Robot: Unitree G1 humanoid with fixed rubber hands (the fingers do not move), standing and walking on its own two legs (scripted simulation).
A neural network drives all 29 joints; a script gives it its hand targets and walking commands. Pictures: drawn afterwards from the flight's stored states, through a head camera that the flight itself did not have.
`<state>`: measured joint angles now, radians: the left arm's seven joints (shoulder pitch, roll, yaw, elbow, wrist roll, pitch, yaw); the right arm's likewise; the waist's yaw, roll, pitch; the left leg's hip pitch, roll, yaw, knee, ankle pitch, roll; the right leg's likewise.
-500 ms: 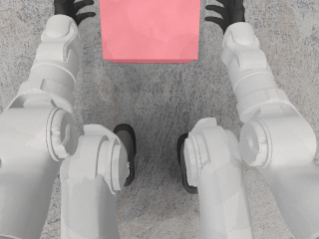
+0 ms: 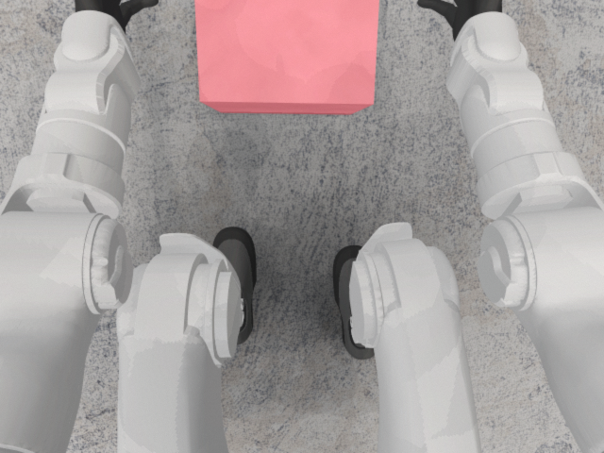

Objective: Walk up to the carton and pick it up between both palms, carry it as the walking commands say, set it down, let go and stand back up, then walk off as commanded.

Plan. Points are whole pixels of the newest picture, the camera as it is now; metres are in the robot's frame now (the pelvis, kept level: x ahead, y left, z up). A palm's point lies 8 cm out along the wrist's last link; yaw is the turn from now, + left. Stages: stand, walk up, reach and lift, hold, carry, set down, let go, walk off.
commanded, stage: set down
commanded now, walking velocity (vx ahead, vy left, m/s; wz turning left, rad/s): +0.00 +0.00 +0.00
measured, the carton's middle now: (287, 5) +0.58 +0.02 -0.29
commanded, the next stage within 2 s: let go in 1.22 s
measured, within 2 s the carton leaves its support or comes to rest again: neither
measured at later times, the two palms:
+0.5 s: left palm out of the picture +0.54 +0.20 -0.01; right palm out of the picture +0.54 -0.18 +0.00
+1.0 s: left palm out of the picture +0.53 +0.21 +0.14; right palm out of the picture +0.53 -0.18 +0.15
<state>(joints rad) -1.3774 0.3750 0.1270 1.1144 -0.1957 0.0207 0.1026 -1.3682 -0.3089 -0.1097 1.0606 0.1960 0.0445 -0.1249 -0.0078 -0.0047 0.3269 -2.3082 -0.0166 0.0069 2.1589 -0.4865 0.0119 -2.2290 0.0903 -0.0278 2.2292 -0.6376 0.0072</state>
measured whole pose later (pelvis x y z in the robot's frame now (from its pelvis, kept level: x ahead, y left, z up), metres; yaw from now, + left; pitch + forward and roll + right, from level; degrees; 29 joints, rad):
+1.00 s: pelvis +0.04 +0.01 +0.24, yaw +0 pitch +45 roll -2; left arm -1.03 0.25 0.27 0.84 0.00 0.14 0.03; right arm -1.00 -0.22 -0.31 0.82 0.03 0.12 -0.02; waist -0.02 0.00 -0.10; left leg -1.73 -0.03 -0.03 1.28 -0.35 0.01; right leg -1.66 0.07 0.01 1.32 -0.45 0.00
